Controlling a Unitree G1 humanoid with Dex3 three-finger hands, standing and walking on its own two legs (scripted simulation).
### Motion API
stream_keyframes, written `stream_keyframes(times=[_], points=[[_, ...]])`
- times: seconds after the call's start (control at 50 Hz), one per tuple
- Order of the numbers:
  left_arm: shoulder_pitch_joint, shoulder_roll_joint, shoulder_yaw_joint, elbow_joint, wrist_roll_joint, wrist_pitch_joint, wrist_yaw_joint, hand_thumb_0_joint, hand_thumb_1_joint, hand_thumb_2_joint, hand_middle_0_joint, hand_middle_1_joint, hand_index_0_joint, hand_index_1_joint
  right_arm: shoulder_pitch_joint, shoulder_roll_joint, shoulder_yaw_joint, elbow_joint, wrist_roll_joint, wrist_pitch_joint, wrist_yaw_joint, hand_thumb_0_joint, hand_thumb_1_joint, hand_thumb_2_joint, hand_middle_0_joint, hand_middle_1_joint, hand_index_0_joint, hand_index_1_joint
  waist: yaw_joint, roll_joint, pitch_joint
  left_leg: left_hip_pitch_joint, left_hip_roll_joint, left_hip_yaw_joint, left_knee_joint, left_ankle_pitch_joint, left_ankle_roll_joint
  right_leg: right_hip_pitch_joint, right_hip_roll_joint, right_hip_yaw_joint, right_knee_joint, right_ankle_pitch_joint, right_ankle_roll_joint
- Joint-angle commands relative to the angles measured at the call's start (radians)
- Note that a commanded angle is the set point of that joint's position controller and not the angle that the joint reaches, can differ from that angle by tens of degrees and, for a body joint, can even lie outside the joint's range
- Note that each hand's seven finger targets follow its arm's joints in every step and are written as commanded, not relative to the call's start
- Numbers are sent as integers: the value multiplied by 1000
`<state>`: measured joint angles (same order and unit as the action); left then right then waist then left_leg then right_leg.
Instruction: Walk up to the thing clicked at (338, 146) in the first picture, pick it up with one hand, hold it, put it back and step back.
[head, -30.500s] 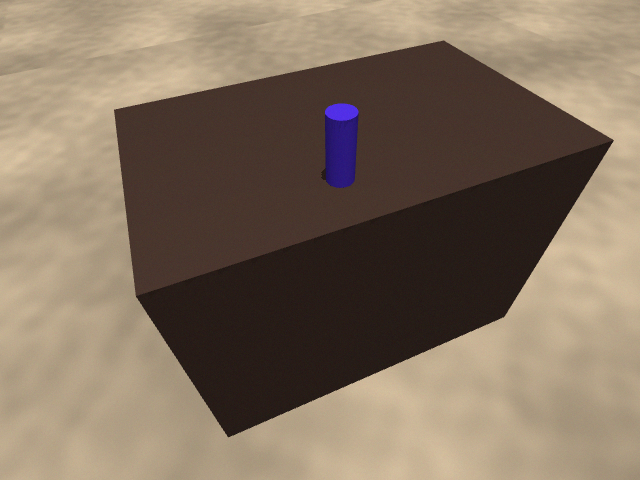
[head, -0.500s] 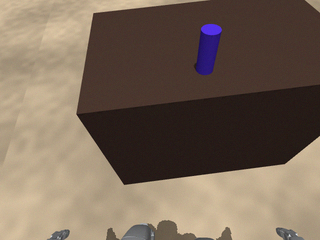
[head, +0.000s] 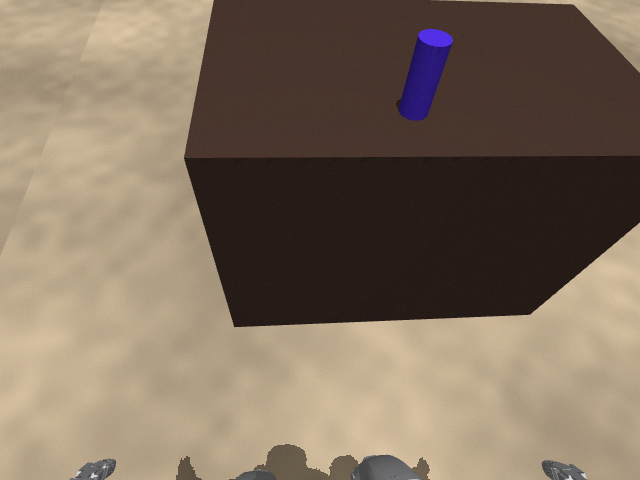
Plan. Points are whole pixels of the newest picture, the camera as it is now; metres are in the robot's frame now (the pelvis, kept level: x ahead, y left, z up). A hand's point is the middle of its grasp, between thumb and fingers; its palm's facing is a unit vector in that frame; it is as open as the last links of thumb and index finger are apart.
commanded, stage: step back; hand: right
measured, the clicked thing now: (423, 77) +0.78 -0.15 +0.06
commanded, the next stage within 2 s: none
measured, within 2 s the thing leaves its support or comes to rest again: neither
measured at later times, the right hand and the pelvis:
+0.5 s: hand out of the picture -0.10 -0.31 -0.17, palm faces -0.13 +0.92 -0.38, open 7.4 cm; pelvis -0.17 -0.04 -0.01, yaw +4 degrees
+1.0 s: hand out of the picture -0.21 -0.33 -0.15, palm faces -0.04 +0.92 -0.39, open 7.4 cm; pelvis -0.35 -0.07 -0.02, yaw -1 degrees
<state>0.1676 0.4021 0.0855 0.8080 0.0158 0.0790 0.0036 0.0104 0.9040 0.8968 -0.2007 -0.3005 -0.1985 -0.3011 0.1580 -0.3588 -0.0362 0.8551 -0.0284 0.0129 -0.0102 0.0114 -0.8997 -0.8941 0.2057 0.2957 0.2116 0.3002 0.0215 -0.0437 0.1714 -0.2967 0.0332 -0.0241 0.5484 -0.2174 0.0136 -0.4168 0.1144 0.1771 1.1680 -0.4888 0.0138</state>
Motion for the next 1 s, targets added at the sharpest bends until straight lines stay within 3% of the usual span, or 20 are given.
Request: stream_keyframes(times=[0.0, 0.12, 0.14, 0.16, 0.18, 0.2, 0.26, 0.34, 0.44, 0.5, 0.54, 0.56, 0.58, 0.66, 0.8, 0.88, 0.9, 0.94, 0.96, 0.98], points=[[6, 149, 44, -83, 9, -34, 6, 0, 900, 900, -200, -300, -200, -300, 29, -271, -89, -90, -1, -15, -23, 0, -900, -900, 200, 300, 200, 300, -52, 216, -228, 280, 215, -178, -86, 395, 230, -41, -45, -51, -219, -29, 34], [183, 154, 54, 25, 15, -46, -1, 0, 900, 900, -200, -300, -200, -300, -71, -299, -88, -128, 6, 22, -11, 0, -900, -900, 200, 300, 200, 300, 27, 252, -278, 37, 180, -144, 5, 182, 134, 293, -87, -170, -732, 225, -33], [171, 192, 64, 16, 25, -51, -1, 0, 900, 900, -200, -300, -200, -300, -61, -261, -77, -130, 13, 26, -9, 0, -900, -900, 200, 300, 200, 300, 22, 156, -250, -75, 101, -130, 82, 27, 85, 321, -144, -42, -773, 218, -55], [138, 286, 89, -10, 38, -55, -4, 0, 900, 900, -200, -300, -200, -300, -42, -198, -61, -147, 19, 25, -12, 0, -900, -900, 200, 300, 200, 300, 16, -118, -206, -285, -86, -78, 263, -253, 11, 322, -344, 265, -825, 200, -120], [40, 364, 102, -55, 35, -49, -4, 0, 900, 900, -200, -300, -200, -300, -75, -215, -73, -151, 14, 26, -34, 0, -900, -900, 200, 300, 200, 300, 45, -201, -147, -230, -125, -101, 496, -416, -22, 47, -511, 363, -891, 191, -280], [-19, 358, 97, -77, 32, -52, 0, 0, 900, 900, -200, -300, -200, -300, -70, -258, -91, -129, 15, 26, -40, 0, -900, -900, 200, 300, 200, 300, 33, -221, -83, -169, -85, -142, 613, -395, -19, -106, -540, 423, -940, 113, -314], [-143, 211, 59, -93, 22, -59, 10, 0, 900, 900, -200, -300, -200, -300, 43, -238, -71, -60, 31, 20, -25, 0, -900, -900, 200, 300, 200, 300, -65, -86, -76, -170, -158, -152, 662, -222, -15, 13, -305, 13, -779, 436, -170], [-16, 194, 54, -94, 31, -55, 19, 0, 900, 900, -200, -300, -200, -300, 33, -218, -53, -67, 22, 6, -30, 0, -900, -900, 200, 300, 200, 300, 18, -126, -141, -212, -145, -87, 531, -265, -42, 220, -314, 9, -719, 508, -200], [0, 213, 55, -98, 23, -41, 32, 0, 900, 900, -200, -300, -200, -300, 65, -202, -53, -67, 7, -5, -26, 0, -900, -900, 200, 300, 200, 300, 35, -190, -225, -129, -59, -20, 195, -310, -28, 367, -396, 56, -648, 676, -222], [-61, 219, 38, -112, 4, -23, 23, 0, 900, 900, -200, -300, -200, -300, 189, -215, -70, -8, 6, -6, -21, 0, -900, -900, 200, 300, 200, 300, -33, -122, -280, 79, -63, 25, -141, -17, 11, 276, -338, -9, -537, 572, -147], [-59, 138, 16, -133, -5, -21, 19, 0, 900, 900, -200, -300, -200, -300, 121, -338, -100, -31, -19, -3, -19, 0, -900, -900, 200, 300, 200, 300, -12, 227, -253, 192, 250, -413, -191, 280, 141, -60, -104, -172, -259, 68, -39], [-121, 175, 38, -139, -1, -19, 32, 0, 900, 900, -200, -300, -200, -300, 80, -406, -106, -56, -18, 1, -11, 0, -900, -900, 200, 300, 200, 300, -53, 241, -230, 44, 365, -495, -201, 328, 275, -41, -56, -96, -88, -168, -20], [-134, 191, 42, -127, 11, -17, 38, 0, 900, 900, -200, -300, -200, -300, 39, -399, -109, -67, -22, -3, -16, 0, -900, -900, 200, 300, 200, 300, -58, 235, -195, -49, 385, -523, -215, 340, 306, -5, -62, -30, 17, -184, -19], [-8, 176, 42, -60, -9, -10, 24, 0, 900, 900, -200, -300, -200, -300, -66, -264, -67, -87, -18, -9, -26, 0, -900, -900, 200, 300, 200, 300, 33, 133, -146, 24, 196, -194, -123, 439, 189, -77, 1, 13, 152, -7, -25], [0, 147, 16, -46, 7, -51, 18, 0, 900, 900, -200, -300, -200, -300, 40, -259, -79, -74, -5, 8, -13, 0, -900, -900, 200, 300, 200, 300, -51, 244, -255, 298, 211, -174, -77, 329, 222, -15, -85, -110, -336, -29, 21], [139, 152, 20, 48, 14, -72, 9, 0, 900, 900, -200, -300, -200, -300, -49, -307, -89, -88, -7, 31, -3, 0, -900, -900, 200, 300, 200, 300, 6, 252, -299, 114, 197, -152, -50, 27, 168, 251, -89, -191, -737, 144, -31], [155, 174, 31, 73, 23, -77, 10, 0, 900, 900, -200, -300, -200, -300, -43, -276, -79, -81, -5, 36, 0, 0, -900, -900, 200, 300, 200, 300, 14, 181, -293, 34, 157, -127, 12, -42, 128, 316, -93, -147, -790, 161, -52], [107, 299, 68, 41, 36, -84, 9, 0, 900, 900, -200, -300, -200, -300, -42, -175, -46, -103, -1, 28, 0, 0, -900, -900, 200, 300, 200, 300, 20, -156, -176, -317, -80, -43, 255, -322, 2, 293, -375, 323, -876, -60, -148], [15, 369, 75, 9, 44, -81, 12, 0, 900, 900, -200, -300, -200, -300, -101, -224, -69, -101, -5, 28, -16, 0, -900, -900, 200, 300, 200, 300, 66, -199, -120, -186, -54, -137, 405, -376, -25, -7, -538, 436, -939, -138, -291], [-64, 341, 72, -4, 37, -86, 13, 0, 900, 900, -200, -300, -200, -300, -82, -266, -83, -80, 0, 30, -12, 0, -900, -900, 200, 300, 200, 300, 20, -164, -43, -126, -20, -175, 499, -308, -24, -135, -527, 394, -965, -225, -283]])
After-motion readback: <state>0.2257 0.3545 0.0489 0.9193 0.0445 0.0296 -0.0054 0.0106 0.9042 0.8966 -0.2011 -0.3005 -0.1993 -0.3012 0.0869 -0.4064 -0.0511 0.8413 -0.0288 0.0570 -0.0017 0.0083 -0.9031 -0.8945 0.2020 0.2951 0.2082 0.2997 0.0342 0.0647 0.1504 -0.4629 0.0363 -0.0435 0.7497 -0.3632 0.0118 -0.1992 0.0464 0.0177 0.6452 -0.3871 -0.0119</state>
